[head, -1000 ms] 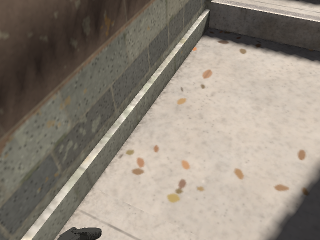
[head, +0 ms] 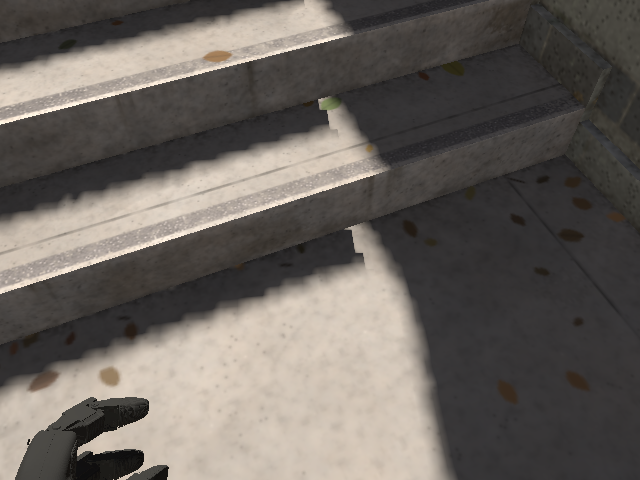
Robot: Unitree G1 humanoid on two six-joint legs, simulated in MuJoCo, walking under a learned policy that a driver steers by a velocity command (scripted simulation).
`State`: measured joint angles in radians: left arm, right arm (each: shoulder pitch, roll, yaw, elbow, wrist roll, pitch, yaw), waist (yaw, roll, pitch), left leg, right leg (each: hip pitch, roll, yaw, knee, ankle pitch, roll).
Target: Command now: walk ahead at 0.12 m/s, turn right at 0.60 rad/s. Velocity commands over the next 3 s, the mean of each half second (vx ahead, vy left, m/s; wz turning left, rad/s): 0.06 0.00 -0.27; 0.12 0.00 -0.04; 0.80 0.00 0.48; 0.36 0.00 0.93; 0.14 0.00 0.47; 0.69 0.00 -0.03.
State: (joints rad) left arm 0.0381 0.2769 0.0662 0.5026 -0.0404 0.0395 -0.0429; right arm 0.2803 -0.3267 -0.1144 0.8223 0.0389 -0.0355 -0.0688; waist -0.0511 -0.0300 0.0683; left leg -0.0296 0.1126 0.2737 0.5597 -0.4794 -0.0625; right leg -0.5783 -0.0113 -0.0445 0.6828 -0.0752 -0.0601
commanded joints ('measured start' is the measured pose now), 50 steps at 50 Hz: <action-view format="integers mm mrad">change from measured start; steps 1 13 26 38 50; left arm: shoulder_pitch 323 68 93 90 -38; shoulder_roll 191 72 -46 -48 -8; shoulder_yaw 95 34 -1 5 -1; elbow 16 -9 21 48 19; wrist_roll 1 50 40 41 7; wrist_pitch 13 -38 -33 -19 -136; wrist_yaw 29 25 44 50 23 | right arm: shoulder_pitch -59 -33 -89 -82 128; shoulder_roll -143 17 50 59 -48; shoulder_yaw -42 63 74 71 34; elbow -110 -78 -106 -101 -65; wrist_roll -5 -30 -46 -40 -30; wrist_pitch -27 13 9 8 -55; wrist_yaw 30 41 57 60 45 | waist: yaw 215 16 49 34 -52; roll -60 -74 46 26 96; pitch -192 -311 -83 -148 3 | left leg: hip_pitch -354 -290 -268 -150 99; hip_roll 22 -67 -37 -53 217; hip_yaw -53 -295 -372 -343 -732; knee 498 260 -162 -120 -410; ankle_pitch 440 177 207 533 -177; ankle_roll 37 31 115 129 327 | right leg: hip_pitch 628 275 327 372 -295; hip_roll -2 -151 10 -2 -113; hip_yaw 148 255 183 193 97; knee -143 -258 -192 -157 277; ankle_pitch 391 421 -104 67 -359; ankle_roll -153 -206 24 35 -29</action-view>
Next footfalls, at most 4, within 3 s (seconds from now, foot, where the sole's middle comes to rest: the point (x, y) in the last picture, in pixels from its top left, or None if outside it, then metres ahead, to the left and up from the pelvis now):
0.02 right None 0.18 -0.09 -0.75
0.34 left None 0.19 0.14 -0.75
1.16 right None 0.33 -0.17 -0.75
1.60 left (313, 338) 0.75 0.01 -0.75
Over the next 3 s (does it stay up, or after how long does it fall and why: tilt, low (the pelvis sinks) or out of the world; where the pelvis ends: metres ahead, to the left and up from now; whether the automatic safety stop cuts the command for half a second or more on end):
stays up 0.94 0.20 0.05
